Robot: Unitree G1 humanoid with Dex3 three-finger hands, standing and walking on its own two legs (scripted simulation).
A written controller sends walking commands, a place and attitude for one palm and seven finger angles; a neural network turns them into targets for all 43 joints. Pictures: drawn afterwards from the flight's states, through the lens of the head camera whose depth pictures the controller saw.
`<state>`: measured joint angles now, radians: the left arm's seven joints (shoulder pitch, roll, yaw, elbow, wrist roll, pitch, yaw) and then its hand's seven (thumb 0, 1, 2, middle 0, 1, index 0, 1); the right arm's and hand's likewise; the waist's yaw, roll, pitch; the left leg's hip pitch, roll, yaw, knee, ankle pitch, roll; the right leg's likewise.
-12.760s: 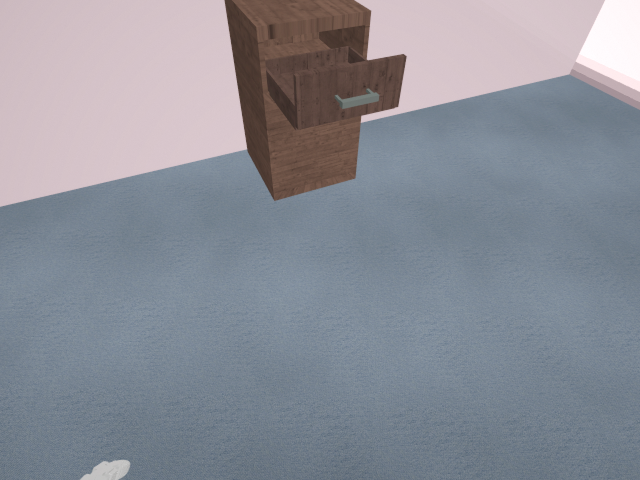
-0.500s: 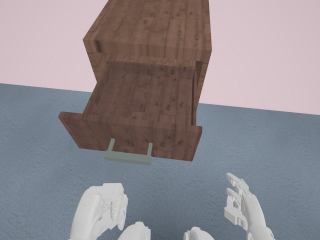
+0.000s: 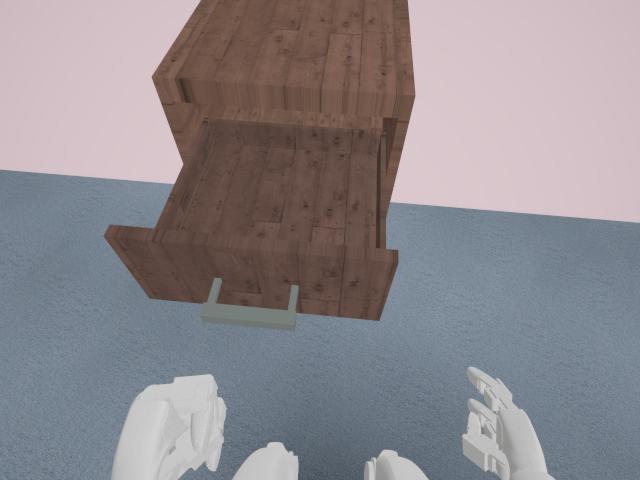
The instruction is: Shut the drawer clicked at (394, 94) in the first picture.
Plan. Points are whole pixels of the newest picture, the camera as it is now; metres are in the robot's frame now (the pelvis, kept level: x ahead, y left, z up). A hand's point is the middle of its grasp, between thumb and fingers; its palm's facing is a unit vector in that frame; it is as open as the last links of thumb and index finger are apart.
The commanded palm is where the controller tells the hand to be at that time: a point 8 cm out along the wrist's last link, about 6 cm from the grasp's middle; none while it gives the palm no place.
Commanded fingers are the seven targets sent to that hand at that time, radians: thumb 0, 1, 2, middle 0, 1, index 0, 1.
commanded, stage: bring the fist close to the handle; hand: left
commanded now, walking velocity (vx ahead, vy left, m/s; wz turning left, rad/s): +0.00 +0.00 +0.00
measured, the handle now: (252, 302) +0.36 +0.12 -0.04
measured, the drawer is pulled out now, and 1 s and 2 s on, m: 0.30 0.30 0.29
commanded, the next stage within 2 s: push the drawer shut in 1.48 s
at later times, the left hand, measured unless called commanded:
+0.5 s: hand (256, 405) +0.21 +0.08 +0.03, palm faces -0.08 -1.00 +0.01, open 3.3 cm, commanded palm +0.18 +0.15 +0.02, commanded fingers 0.00 0.90 0.90 -1.40 -1.60 -1.40 -1.60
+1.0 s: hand (270, 384) +0.25 +0.08 -0.04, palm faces -0.11 -0.99 -0.01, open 3.3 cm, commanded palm +0.23 +0.14 -0.03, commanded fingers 0.00 0.90 0.90 -1.40 -1.60 -1.40 -1.60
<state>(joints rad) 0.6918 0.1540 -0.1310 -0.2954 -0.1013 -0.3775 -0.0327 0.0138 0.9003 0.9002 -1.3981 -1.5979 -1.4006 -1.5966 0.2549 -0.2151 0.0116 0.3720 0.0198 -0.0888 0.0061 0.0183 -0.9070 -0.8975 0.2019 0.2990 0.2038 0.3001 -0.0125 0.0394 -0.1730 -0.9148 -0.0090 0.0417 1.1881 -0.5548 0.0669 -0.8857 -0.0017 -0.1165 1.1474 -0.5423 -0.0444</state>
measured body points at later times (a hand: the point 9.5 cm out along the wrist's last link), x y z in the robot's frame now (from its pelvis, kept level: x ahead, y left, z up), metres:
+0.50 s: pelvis +0.00 -0.02 -0.02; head +0.08 -0.02 +0.42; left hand +0.20 +0.14 +0.04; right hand +0.20 -0.24 -0.10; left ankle +0.01 +0.08 -0.65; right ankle +0.01 -0.10 -0.65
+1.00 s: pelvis -0.01 -0.02 -0.05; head +0.11 -0.01 +0.38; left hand +0.25 +0.14 -0.04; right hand +0.18 -0.25 -0.14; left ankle +0.01 +0.08 -0.65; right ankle +0.01 -0.10 -0.65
